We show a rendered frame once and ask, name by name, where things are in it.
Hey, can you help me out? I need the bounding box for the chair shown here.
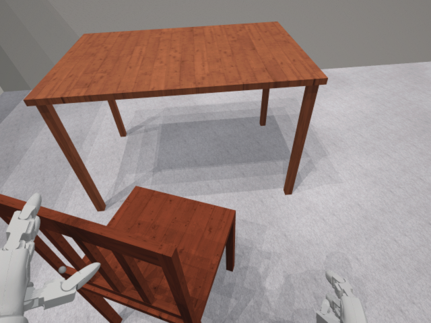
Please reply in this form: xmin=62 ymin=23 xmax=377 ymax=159
xmin=0 ymin=186 xmax=236 ymax=323

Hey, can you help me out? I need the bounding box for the right robot hand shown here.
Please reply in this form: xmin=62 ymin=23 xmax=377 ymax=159
xmin=317 ymin=270 xmax=368 ymax=323

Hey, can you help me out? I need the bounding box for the table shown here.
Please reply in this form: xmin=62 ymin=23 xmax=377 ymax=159
xmin=24 ymin=22 xmax=328 ymax=211

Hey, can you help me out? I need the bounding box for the left robot hand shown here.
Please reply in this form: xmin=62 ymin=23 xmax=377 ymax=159
xmin=0 ymin=193 xmax=100 ymax=316

